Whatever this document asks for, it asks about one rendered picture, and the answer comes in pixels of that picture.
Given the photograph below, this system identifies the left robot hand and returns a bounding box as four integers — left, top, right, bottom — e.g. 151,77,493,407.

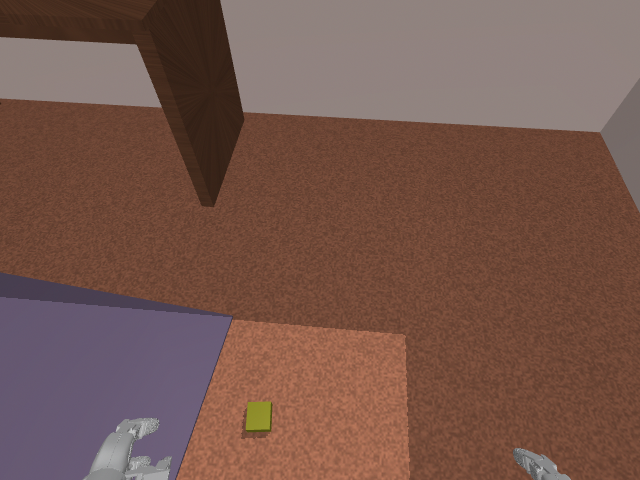
89,418,172,480

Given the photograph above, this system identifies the right robot hand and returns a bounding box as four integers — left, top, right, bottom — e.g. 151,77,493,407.
513,448,571,480

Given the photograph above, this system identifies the desk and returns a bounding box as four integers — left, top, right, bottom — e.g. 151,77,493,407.
0,0,244,207

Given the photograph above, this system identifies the small box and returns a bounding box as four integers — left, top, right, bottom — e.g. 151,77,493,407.
246,401,272,432

